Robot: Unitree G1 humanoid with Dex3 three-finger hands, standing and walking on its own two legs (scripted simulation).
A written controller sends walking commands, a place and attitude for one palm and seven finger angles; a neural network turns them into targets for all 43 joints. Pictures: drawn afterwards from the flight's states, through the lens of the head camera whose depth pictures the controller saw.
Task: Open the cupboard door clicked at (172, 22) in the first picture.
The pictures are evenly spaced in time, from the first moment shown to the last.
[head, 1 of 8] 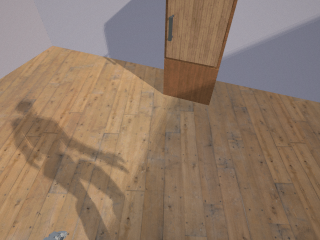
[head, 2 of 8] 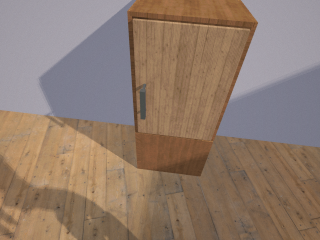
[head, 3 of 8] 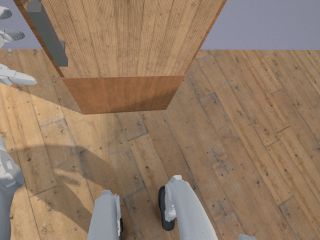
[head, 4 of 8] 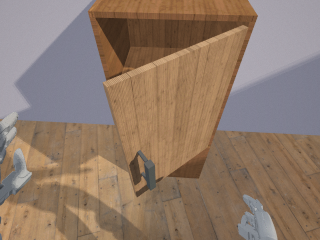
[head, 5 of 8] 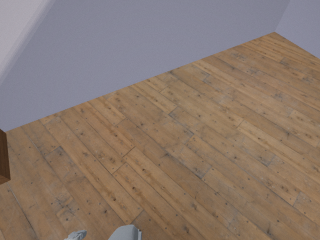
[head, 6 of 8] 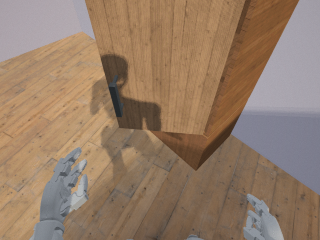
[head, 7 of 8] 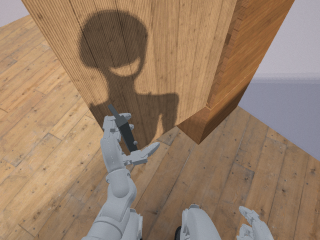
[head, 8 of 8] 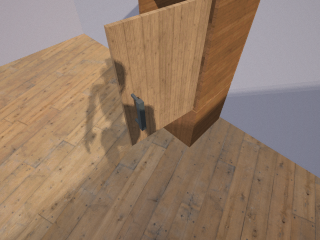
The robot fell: no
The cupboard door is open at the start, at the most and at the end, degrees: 0 82 81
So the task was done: yes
